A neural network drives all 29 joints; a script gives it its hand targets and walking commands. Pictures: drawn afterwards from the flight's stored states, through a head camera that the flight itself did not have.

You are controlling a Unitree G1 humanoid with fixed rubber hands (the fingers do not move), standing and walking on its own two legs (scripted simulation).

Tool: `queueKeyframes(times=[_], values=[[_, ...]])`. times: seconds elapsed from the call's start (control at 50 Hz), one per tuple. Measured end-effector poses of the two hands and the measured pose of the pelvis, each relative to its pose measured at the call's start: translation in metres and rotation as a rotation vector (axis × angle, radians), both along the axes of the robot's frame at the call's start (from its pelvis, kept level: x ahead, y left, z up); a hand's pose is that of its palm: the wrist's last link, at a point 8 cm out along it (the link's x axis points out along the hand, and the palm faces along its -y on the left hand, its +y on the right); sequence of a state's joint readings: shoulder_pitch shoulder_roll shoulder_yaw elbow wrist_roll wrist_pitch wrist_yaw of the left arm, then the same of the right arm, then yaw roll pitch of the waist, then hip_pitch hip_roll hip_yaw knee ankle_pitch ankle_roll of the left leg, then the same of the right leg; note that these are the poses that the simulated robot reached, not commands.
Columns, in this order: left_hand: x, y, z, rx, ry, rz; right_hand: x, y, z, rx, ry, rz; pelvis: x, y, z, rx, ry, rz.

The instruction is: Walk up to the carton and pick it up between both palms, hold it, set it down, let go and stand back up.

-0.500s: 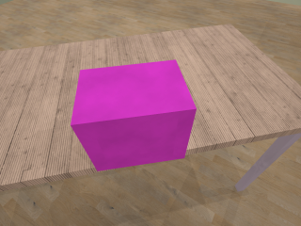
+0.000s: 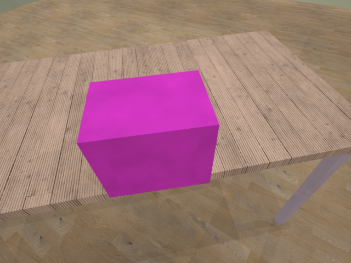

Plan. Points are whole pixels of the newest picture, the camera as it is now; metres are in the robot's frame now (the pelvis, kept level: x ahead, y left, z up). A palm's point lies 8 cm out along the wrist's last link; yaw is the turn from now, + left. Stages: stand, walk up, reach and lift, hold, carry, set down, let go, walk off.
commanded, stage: stand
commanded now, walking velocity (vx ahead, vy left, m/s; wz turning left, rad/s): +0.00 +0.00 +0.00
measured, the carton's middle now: (153, 135) +0.39 +0.07 +0.09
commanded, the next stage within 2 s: walk up in 0.94 s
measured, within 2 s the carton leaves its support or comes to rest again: neither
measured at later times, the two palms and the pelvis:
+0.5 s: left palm out of the picture -0.02 +0.20 -0.15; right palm out of the picture -0.03 -0.20 -0.15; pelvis +0.00 +0.00 +0.00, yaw +0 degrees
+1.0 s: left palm out of the picture -0.03 +0.20 -0.15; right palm out of the picture -0.04 -0.19 -0.15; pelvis -0.01 +0.00 +0.00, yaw +0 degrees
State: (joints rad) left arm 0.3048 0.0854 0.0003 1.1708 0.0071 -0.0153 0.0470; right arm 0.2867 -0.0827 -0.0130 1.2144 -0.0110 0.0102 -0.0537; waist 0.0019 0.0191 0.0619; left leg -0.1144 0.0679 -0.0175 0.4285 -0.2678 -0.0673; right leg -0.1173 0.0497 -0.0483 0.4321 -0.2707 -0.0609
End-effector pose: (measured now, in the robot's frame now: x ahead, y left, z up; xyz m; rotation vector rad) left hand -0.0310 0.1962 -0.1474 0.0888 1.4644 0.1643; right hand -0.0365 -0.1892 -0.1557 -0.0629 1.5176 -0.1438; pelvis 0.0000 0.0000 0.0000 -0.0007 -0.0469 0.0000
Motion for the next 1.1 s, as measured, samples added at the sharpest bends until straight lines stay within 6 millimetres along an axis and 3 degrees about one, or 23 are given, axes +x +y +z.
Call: queueKeyframes(times=[0.22, 0.6, 0.92, 1.1], values=[[-0.001, -0.01, 0.001, -0.017, 0.0, 0.012, -0.012, -0.005, 0.002, 0.006, 0.042, 0.007, -0.001, -0.005, 0.0, -0.003, 0.019, 0.009], [0.008, 0.0, 0.0, 0.0, -0.025, -0.001, 0.009, -0.007, 0.002, -0.013, -0.016, 0.008, 0.0, -0.003, 0.0, -0.004, 0.018, 0.004], [0.008, 0.003, 0.0, -0.002, -0.043, -0.006, 0.002, 0.0, 0.002, 0.0, -0.021, 0.002, -0.002, -0.001, 0.001, -0.001, 0.003, -0.002], [-0.004, 0.002, 0.001, -0.008, -0.017, -0.001, -0.007, -0.002, 0.003, 0.005, 0.007, 0.004, -0.006, -0.001, 0.001, -0.002, 0.011, 0.004]])
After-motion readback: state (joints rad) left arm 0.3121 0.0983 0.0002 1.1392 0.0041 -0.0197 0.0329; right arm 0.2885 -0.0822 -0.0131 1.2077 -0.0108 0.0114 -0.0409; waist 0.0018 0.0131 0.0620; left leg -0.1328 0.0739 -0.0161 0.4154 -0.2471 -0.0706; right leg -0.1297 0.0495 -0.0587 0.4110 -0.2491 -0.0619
